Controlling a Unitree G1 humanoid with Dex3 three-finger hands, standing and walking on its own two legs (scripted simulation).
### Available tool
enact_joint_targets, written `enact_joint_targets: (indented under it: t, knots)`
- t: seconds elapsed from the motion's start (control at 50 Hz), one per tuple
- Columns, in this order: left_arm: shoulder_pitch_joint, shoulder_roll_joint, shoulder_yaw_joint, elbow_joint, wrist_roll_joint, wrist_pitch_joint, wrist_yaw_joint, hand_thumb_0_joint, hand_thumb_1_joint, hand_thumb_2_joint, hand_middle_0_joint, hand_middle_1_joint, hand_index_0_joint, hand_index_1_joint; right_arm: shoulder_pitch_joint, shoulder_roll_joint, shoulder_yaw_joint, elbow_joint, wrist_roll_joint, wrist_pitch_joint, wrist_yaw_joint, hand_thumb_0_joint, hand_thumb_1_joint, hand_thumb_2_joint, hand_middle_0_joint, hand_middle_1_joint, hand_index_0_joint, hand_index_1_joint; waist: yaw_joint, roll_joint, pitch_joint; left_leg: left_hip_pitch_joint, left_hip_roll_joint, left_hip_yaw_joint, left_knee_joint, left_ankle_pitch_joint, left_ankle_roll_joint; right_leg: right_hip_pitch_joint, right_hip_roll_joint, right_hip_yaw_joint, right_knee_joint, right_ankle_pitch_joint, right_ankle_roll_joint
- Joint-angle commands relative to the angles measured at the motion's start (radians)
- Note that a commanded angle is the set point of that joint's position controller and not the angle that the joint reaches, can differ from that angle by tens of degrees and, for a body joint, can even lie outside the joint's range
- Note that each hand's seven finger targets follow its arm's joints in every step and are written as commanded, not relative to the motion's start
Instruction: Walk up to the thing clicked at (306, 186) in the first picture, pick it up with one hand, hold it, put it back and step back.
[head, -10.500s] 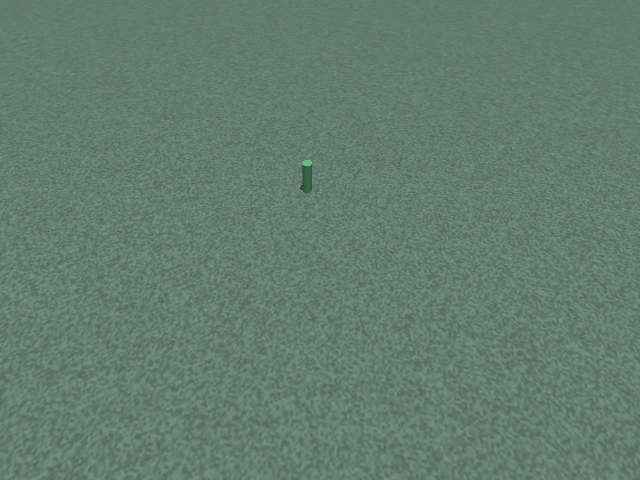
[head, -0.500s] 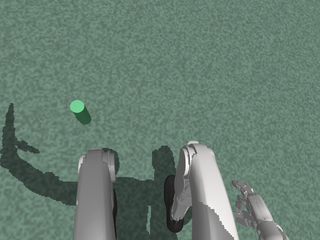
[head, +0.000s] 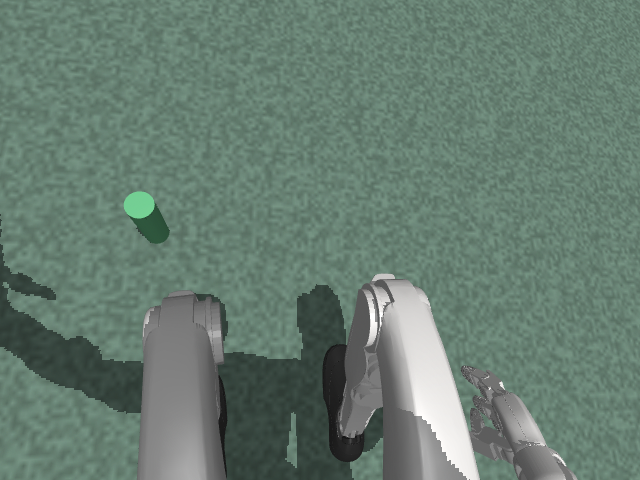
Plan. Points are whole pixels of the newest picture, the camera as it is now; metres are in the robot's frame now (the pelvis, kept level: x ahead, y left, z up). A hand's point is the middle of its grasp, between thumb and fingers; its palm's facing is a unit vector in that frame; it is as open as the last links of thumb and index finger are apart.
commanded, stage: approach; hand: left
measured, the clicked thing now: (149, 220) +0.48 +0.23 -0.30
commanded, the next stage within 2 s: close in in 0.64 s
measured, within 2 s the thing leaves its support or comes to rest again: neither
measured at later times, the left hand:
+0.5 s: hand out of the picture +0.41 +0.36 -0.11, palm faces +0.11 -0.99 +0.02, open 17.7 cm
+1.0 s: hand (117, 246) +0.42 +0.26 -0.27, palm faces +0.11 -0.99 +0.07, open 17.6 cm
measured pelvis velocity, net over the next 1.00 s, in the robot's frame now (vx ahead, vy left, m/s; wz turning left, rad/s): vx -0.02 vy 0.01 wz -0.15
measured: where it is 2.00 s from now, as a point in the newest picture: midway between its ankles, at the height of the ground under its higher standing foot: (278, 437)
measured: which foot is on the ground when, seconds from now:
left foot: down 0.00-1.00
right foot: down 0.00-1.00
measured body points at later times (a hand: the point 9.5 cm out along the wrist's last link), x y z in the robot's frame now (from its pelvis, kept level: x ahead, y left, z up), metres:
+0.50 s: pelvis -0.01 +0.00 -0.04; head +0.22 +0.11 +0.33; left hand +0.40 +0.42 -0.11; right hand +0.14 -0.28 -0.11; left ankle +0.08 +0.12 -0.35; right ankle +0.11 -0.13 -0.35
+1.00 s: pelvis -0.02 +0.01 -0.09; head +0.23 +0.16 +0.24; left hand +0.41 +0.32 -0.27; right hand +0.13 -0.26 -0.13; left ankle +0.08 +0.12 -0.35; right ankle +0.11 -0.13 -0.35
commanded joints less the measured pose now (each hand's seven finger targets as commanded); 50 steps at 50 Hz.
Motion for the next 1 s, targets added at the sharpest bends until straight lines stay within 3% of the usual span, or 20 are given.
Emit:
enact_joint_targets:
  t: [0.0, 0.06, 0.08, 0.12, 0.14, 0.22, 0.3, 0.32, 0.34, 0.38, 0.46, 0.52, 0.56, 0.58, 0.62, 0.74, 0.82, 0.88, 0.98]
  knots:
    - [-0.214, 0.427, 0.063, -0.173, -0.035, -0.065, -0.007, 0.0, -0.592, 0.066, -0.029, -0.086, -0.042, -0.072, 0.136, -0.25, -0.079, -0.045, 0.006, -0.02, -0.018, 0.0, -0.887, -0.9, 0.2, 0.3, 0.2, 0.3, 0.028, 0.285, -0.598, 0.475, -0.01, 0.013, -0.314, 0.181, 0.005, 0.283, 0.046, -0.02, -0.175, 0.122, -0.052]
    - [-0.239, 0.43, 0.052, -0.163, -0.035, -0.069, -0.012, 0.0, -0.596, 0.066, -0.031, -0.085, -0.044, -0.073, 0.124, -0.254, -0.077, -0.05, 0.006, -0.017, -0.016, 0.0, -0.885, -0.899, 0.2, 0.3, 0.2, 0.3, 0.016, 0.272, -0.563, 0.447, -0.007, 0.01, -0.312, 0.12, 0.009, 0.259, 0.048, -0.022, -0.183, 0.078, -0.049]
    - [-0.234, 0.439, 0.063, -0.163, -0.036, -0.069, -0.01, 0.0, -0.611, 0.057, -0.078, -0.103, -0.061, -0.117, 0.132, -0.253, -0.076, -0.051, 0.004, -0.016, -0.015, 0.0, -0.904, -0.901, 0.2, 0.3, 0.199, 0.3, 0.016, 0.267, -0.57, 0.429, -0.009, 0.02, -0.306, 0.114, 0.011, 0.288, 0.049, -0.02, -0.19, 0.074, -0.046]
    - [-0.194, 0.44, 0.076, -0.13, -0.044, -0.074, -0.014, 0.0, -0.611, 0.0, -0.062, -0.084, -0.067, -0.074, 0.121, -0.253, -0.068, -0.054, 0.004, -0.018, -0.012, 0.0, -0.901, -0.895, 0.2, 0.3, 0.2, 0.3, 0.026, 0.244, -0.56, 0.404, -0.01, 0.02, -0.296, 0.116, 0.013, 0.285, 0.052, -0.026, -0.181, 0.072, -0.046]
    - [-0.201, 0.441, 0.075, -0.124, -0.05, -0.08, -0.015, 0.0, -0.611, 0.0, -0.066, -0.087, -0.074, -0.075, 0.119, -0.251, -0.065, -0.056, 0.003, -0.019, -0.01, 0.0, -0.897, -0.893, 0.2, 0.3, 0.2, 0.3, 0.015, 0.22, -0.55, 0.372, -0.011, 0.023, -0.285, 0.1, 0.017, 0.295, 0.055, -0.026, -0.186, 0.058, -0.043]
    - [-0.205, 0.366, 0.045, -0.08, -0.08, -0.138, -0.018, 0.0, -0.611, 0.004, -0.054, -0.096, -0.064, -0.082, 0.099, -0.26, -0.051, -0.054, -0.006, -0.027, -0.005, 0.0, -0.899, -0.894, 0.2, 0.3, 0.2, 0.3, -0.013, 0.209, -0.495, 0.346, -0.005, 0.01, -0.244, 0.095, 0.015, 0.25, 0.061, -0.04, -0.156, 0.062, -0.043]
    - [-0.184, 0.291, -0.006, -0.002, -0.083, -0.196, -0.003, 0.0, -0.609, 0.028, -0.047, -0.102, -0.057, -0.09, 0.077, -0.271, -0.034, -0.062, -0.022, -0.031, 0.003, 0.0, -0.898, -0.894, 0.2, 0.3, 0.2, 0.3, -0.033, 0.216, -0.456, 0.357, 0.002, -0.01, -0.218, 0.099, 0.005, 0.201, 0.065, -0.057, -0.118, 0.07, -0.046]
    - [-0.197, 0.28, -0.015, 0.008, -0.081, -0.211, 0.002, 0.0, -0.611, 0.032, -0.048, -0.112, -0.059, -0.1, 0.079, -0.277, -0.031, -0.061, -0.026, -0.029, 0.007, 0.0, -0.899, -0.895, 0.2, 0.3, 0.2, 0.3, -0.049, 0.221, -0.453, 0.364, 0.004, -0.019, -0.212, 0.095, 0.002, 0.191, 0.065, -0.066, -0.109, 0.071, -0.047]
    - [-0.198, 0.275, -0.021, 0.004, -0.081, -0.227, 0.009, 0.0, -0.601, 0.035, -0.046, -0.109, -0.056, -0.096, 0.069, -0.283, -0.028, -0.063, -0.031, -0.029, 0.009, 0.0, -0.897, -0.894, 0.2, 0.3, 0.2, 0.3, -0.043, 0.23, -0.442, 0.36, 0.005, -0.023, -0.208, 0.085, 0.001, 0.178, 0.065, -0.069, -0.098, 0.066, -0.048]
    - [-0.219, 0.273, -0.032, -0.003, -0.074, -0.26, 0.023, 0.0, -0.611, 0.032, -0.045, -0.111, -0.058, -0.096, 0.072, -0.292, -0.019, -0.06, -0.045, -0.024, 0.015, 0.0, -0.897, -0.893, 0.2, 0.3, 0.2, 0.3, -0.056, 0.26, -0.462, 0.397, 0.008, -0.029, -0.183, 0.127, -0.008, 0.179, 0.066, -0.078, -0.073, 0.102, -0.047]
    - [-0.24, 0.366, 0.018, -0.068, -0.065, -0.351, 0.054, 0.0, -0.611, 0.026, -0.053, -0.115, -0.066, -0.101, 0.039, -0.307, 0.011, -0.057, -0.073, -0.009, 0.027, 0.0, -0.901, -0.894, 0.2, 0.3, 0.2, 0.3, -0.05, 0.318, -0.495, 0.413, 0.013, -0.029, -0.141, 0.175, -0.016, 0.209, 0.068, -0.088, -0.032, 0.133, -0.045]
    - [-0.195, 0.339, 0.009, -0.024, -0.055, -0.406, 0.07, 0.0, -0.611, 0.035, -0.054, -0.118, -0.063, -0.105, 0.004, -0.312, 0.038, -0.066, -0.1, 0.013, 0.04, 0.0, -0.906, -0.897, 0.2, 0.3, 0.2, 0.3, -0.058, 0.336, -0.502, 0.43, 0.017, -0.032, -0.106, 0.224, -0.023, 0.227, 0.076, -0.101, -0.005, 0.162, -0.047]
    - [-0.172, 0.365, 0.031, 0.037, -0.053, -0.436, 0.091, 0.0, -0.611, 0.044, -0.056, -0.119, -0.063, -0.109, -0.018, -0.324, 0.06, -0.062, -0.119, 0.029, 0.042, 0.0, -0.904, -0.898, 0.2, 0.3, 0.2, 0.3, -0.066, 0.342, -0.463, 0.403, 0.02, -0.036, -0.094, 0.218, -0.025, 0.238, 0.081, -0.112, 0.006, 0.163, -0.046]
    - [-0.167, 0.337, 0.007, 0.041, -0.053, -0.451, 0.095, 0.0, -0.6, 0.054, -0.051, -0.121, -0.059, -0.109, -0.04, -0.329, 0.066, -0.071, -0.126, 0.036, 0.045, 0.0, -0.903, -0.898, 0.2, 0.3, 0.2, 0.3, -0.071, 0.351, -0.449, 0.41, 0.023, -0.044, -0.092, 0.201, -0.027, 0.214, 0.083, -0.12, 0.015, 0.152, -0.046]
    - [-0.137, 0.319, 0.002, 0.083, -0.049, -0.483, 0.107, 0.0, -0.585, 0.055, -0.05, -0.121, -0.061, -0.107, -0.071, -0.336, 0.085, -0.074, -0.145, 0.047, 0.048, 0.0, -0.901, -0.898, 0.2, 0.3, 0.2, 0.3, -0.083, 0.37, -0.406, 0.407, 0.028, -0.054, -0.086, 0.176, -0.032, 0.209, 0.086, -0.135, 0.025, 0.139, -0.046]
    - [-0.145, 0.237, -0.074, 0.183, -0.065, -0.583, 0.155, 0.0, -0.611, 0.044, -0.039, -0.121, -0.069, -0.091, -0.139, -0.355, 0.149, -0.087, -0.19, 0.064, 0.06, 0.0, -0.904, -0.895, 0.2, 0.301, 0.2, 0.301, -0.16, 0.305, -0.342, 0.354, 0.035, -0.086, -0.013, 0.172, -0.03, 0.251, 0.101, -0.174, 0.041, 0.167, -0.034]
    - [-0.156, 0.23, -0.096, 0.202, -0.07, -0.654, 0.21, 0.0, -0.611, 0.049, -0.036, -0.118, -0.069, -0.086, -0.185, -0.372, 0.187, -0.089, -0.22, 0.073, 0.071, 0.0, -0.904, -0.895, 0.2, 0.301, 0.2, 0.301, -0.168, 0.311, -0.318, 0.355, 0.042, -0.104, 0.018, 0.174, -0.034, 0.274, 0.112, -0.192, 0.058, 0.18, -0.029]
    - [-0.172, 0.217, -0.103, 0.203, -0.059, -0.697, 0.281, 0.0, -0.611, 0.041, -0.037, -0.113, -0.074, -0.078, -0.207, -0.379, 0.213, -0.093, -0.239, 0.083, 0.081, 0.0, -0.906, -0.896, 0.2, 0.301, 0.2, 0.301, -0.168, 0.325, -0.288, 0.357, 0.044, -0.117, 0.021, 0.167, -0.041, 0.285, 0.116, -0.21, 0.063, 0.185, -0.025]
    - [-0.187, 0.2, -0.148, 0.207, 0.012, -0.746, 0.403, 0.0, -0.611, 0.059, -0.029, -0.111, -0.065, -0.077, -0.227, -0.398, 0.232, -0.091, -0.272, 0.111, 0.099, 0.0, -0.906, -0.896, 0.2, 0.301, 0.2, 0.301, -0.194, 0.39, -0.21, 0.378, 0.052, -0.16, -0.008, 0.147, -0.061, 0.25, 0.114, -0.244, 0.094, 0.18, -0.023]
